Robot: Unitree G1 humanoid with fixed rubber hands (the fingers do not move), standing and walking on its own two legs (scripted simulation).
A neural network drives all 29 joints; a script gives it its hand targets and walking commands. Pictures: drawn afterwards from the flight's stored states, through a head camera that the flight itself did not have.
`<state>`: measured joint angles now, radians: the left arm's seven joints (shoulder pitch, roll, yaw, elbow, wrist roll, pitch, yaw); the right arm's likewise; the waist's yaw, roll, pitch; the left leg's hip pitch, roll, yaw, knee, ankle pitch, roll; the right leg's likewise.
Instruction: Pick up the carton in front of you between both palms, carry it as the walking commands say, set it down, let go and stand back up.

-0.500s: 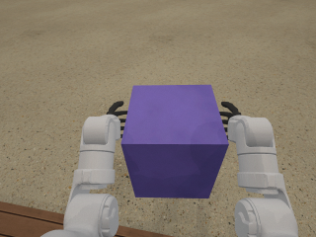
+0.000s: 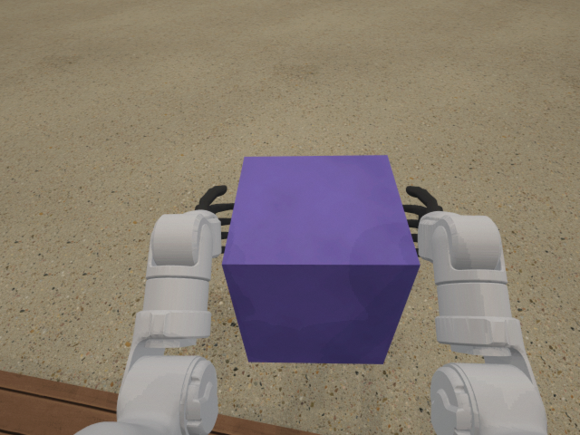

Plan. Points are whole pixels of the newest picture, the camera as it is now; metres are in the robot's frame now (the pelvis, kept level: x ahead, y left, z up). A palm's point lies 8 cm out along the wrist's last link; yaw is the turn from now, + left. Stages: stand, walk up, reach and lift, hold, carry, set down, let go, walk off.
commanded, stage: carry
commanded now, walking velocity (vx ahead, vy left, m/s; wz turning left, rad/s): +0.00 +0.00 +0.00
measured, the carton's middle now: (315, 262) +0.35 +0.00 +0.05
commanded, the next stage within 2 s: none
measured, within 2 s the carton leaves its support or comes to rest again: neither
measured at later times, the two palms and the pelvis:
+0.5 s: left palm (208, 198) +0.41 +0.16 +0.12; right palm (409, 203) +0.41 -0.14 +0.12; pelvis +0.07 +0.01 +0.00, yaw +1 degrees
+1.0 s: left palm (235, 123) +0.66 +0.16 +0.10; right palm (381, 118) +0.68 -0.14 +0.10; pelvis +0.31 -0.01 -0.02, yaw -1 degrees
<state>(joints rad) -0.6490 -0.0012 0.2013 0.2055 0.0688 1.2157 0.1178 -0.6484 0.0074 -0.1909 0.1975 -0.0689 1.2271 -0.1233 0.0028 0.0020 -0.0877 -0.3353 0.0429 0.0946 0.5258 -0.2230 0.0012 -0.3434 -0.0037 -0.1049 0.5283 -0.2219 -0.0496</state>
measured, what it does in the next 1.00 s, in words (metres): walks ahead: right foot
